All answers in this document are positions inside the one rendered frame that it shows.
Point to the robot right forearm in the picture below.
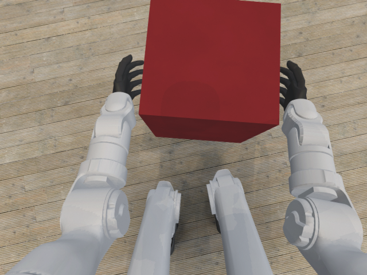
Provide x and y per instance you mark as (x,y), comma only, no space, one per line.
(310,155)

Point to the robot left forearm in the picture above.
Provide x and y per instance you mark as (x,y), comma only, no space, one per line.
(105,165)

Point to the robot left upper arm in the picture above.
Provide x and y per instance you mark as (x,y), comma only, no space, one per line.
(91,219)

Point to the carton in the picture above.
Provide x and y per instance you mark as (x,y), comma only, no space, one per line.
(211,69)

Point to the robot left hand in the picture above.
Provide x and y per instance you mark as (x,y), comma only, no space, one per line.
(123,76)

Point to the robot right foot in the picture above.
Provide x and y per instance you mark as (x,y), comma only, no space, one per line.
(217,224)

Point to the robot right shin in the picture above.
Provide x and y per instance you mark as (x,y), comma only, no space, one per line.
(226,172)

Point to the robot right upper arm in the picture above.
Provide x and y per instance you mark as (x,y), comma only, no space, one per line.
(328,235)

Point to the robot right hand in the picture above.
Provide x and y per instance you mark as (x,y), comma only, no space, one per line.
(295,84)

